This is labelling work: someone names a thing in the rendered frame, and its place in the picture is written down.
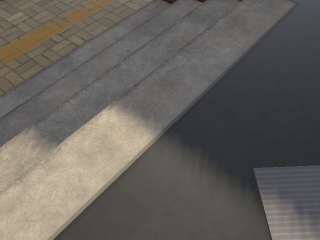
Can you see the stairs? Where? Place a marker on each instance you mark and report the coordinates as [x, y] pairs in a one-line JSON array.
[[43, 111]]

